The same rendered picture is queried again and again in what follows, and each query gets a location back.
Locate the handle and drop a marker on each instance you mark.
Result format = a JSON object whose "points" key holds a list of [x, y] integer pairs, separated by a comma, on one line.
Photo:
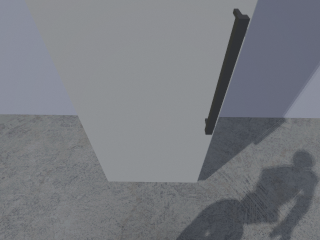
{"points": [[238, 32]]}

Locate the fridge door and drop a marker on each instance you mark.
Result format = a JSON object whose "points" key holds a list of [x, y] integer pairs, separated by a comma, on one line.
{"points": [[141, 75]]}

